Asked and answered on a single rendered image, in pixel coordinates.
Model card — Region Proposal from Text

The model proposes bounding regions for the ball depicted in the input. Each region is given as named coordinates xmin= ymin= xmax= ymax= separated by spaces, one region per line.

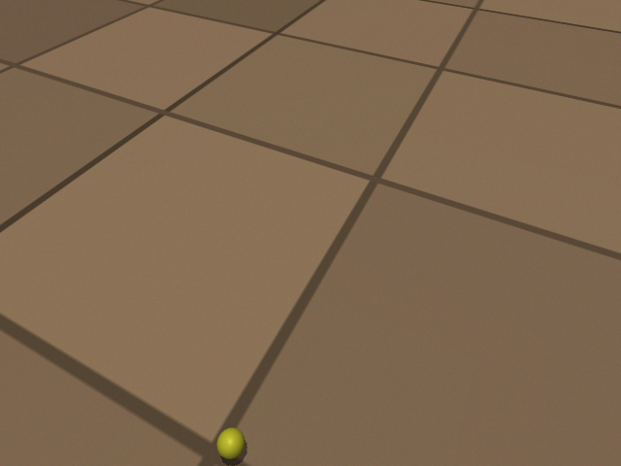
xmin=216 ymin=427 xmax=245 ymax=459

